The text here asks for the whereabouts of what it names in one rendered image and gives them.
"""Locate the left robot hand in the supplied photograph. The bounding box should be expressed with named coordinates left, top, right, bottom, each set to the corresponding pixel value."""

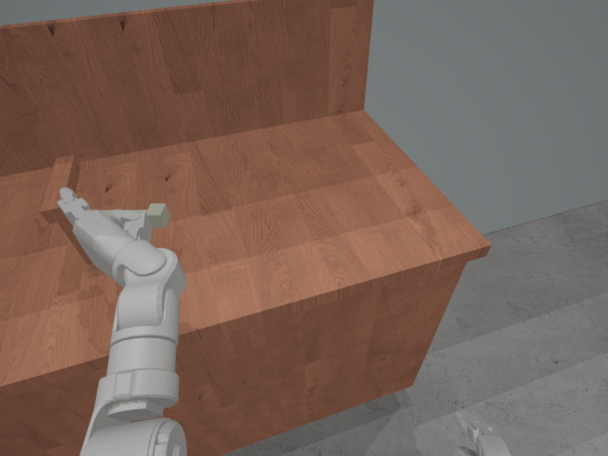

left=57, top=187, right=152, bottom=278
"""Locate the robot left forearm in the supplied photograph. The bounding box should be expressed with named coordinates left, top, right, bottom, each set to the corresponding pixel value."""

left=80, top=240, right=186, bottom=456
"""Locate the tap lever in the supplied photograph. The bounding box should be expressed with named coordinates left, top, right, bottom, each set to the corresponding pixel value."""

left=92, top=203, right=171, bottom=228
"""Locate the counter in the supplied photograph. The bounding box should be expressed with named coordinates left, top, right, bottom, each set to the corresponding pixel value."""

left=0, top=0, right=491, bottom=456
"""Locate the right robot hand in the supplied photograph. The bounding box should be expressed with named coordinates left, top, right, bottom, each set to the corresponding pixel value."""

left=452, top=410, right=511, bottom=456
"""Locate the robot left upper arm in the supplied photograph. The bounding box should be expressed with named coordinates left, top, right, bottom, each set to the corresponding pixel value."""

left=82, top=417, right=187, bottom=456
